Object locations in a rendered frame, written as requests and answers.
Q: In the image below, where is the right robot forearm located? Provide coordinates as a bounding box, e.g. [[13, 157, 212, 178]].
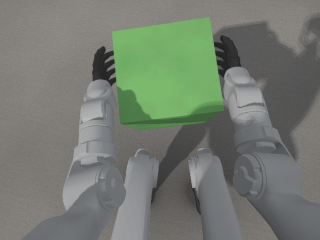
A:
[[222, 66, 303, 187]]

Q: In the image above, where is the robot right hand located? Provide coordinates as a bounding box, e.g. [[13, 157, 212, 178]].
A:
[[213, 35, 241, 78]]

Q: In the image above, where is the robot left shin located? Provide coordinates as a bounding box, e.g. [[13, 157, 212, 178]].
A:
[[125, 149, 152, 176]]

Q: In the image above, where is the robot left thigh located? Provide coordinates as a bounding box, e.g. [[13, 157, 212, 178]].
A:
[[110, 154, 159, 240]]

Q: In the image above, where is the carton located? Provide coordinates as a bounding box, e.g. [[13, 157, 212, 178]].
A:
[[112, 17, 225, 131]]

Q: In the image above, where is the robot left upper arm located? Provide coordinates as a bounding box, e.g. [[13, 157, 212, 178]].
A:
[[21, 164, 126, 240]]

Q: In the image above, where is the robot right upper arm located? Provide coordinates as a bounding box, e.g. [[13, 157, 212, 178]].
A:
[[232, 152, 320, 240]]

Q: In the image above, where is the robot left hand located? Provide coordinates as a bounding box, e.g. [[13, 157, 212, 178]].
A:
[[92, 46, 116, 86]]

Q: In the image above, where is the left robot forearm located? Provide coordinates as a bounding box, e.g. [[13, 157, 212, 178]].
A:
[[62, 79, 118, 201]]

